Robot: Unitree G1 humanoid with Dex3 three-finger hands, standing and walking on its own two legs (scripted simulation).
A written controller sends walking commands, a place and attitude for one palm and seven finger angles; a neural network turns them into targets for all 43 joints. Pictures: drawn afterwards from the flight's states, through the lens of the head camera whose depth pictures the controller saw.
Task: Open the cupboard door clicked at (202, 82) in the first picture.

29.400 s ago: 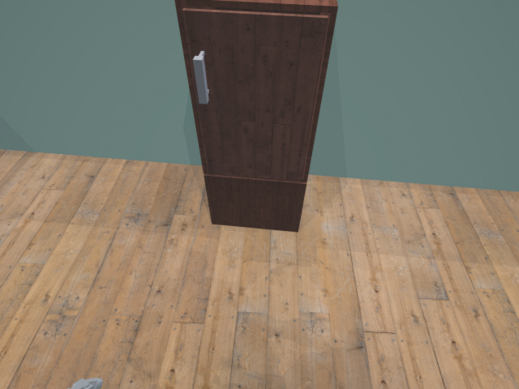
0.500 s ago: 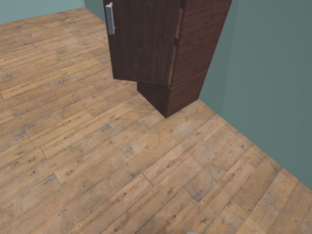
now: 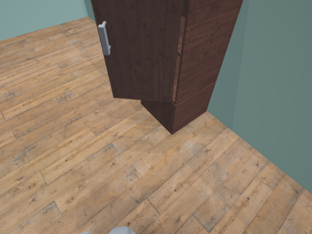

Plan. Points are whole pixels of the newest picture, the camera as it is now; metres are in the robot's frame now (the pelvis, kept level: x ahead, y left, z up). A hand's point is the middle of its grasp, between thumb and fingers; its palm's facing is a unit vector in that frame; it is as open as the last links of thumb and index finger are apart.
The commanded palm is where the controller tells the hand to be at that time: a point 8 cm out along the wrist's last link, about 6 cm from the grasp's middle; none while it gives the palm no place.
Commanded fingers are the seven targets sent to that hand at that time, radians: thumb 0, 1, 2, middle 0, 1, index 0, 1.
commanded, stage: take the last steps up to it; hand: left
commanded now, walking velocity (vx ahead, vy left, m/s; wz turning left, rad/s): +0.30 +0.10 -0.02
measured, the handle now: (105, 38) +0.91 +0.27 +0.02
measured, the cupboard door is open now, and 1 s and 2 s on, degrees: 46 46 46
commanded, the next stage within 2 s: come to a stop and stand still in 0.58 s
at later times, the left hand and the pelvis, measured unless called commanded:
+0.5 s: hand (84, 193) +0.26 +0.25 -0.16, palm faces -0.02 -0.99 -0.17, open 7.4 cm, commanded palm none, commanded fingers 0.00 0.90 0.90 -0.20 -0.30 -0.20 -0.30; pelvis +0.19 +0.07 +0.00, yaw -3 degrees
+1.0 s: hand (85, 166) +0.37 +0.28 -0.19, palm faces -0.03 -0.98 -0.21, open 7.3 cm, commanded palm none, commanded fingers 0.00 0.90 0.90 -0.20 -0.30 -0.20 -0.30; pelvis +0.32 +0.09 -0.01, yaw -5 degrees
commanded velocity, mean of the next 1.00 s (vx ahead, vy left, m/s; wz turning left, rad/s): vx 0.06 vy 0.01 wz -0.03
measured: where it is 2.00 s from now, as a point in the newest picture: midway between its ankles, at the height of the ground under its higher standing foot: (147, 219)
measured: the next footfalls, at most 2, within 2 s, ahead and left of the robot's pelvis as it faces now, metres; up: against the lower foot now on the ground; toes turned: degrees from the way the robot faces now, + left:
left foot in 0.18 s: +0.21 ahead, +0.17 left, +0.00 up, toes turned +7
right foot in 0.58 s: +0.31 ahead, -0.06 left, +0.00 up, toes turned -10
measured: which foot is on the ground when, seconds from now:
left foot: up 0.00-0.16, down 0.18-0.58, up 0.60-0.82, down 0.84-1.00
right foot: down 0.00-0.18, up 0.20-0.56, down 0.58-0.88, up 0.90-1.00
